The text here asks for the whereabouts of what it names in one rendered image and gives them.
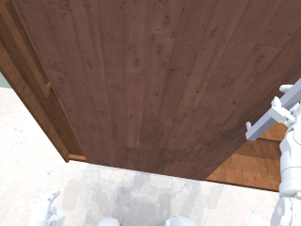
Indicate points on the right robot upper arm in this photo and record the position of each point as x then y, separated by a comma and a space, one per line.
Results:
287, 212

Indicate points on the robot right thigh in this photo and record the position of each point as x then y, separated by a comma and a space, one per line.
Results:
179, 221

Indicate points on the robot right forearm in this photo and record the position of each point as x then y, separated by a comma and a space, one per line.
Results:
290, 163

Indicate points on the wardrobe door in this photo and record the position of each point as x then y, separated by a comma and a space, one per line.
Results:
164, 86
50, 105

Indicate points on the left robot hand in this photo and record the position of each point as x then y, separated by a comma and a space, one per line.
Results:
43, 211

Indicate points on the right robot hand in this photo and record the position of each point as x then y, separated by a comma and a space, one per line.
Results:
280, 114

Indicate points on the handle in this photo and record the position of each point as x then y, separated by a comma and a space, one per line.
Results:
288, 100
18, 47

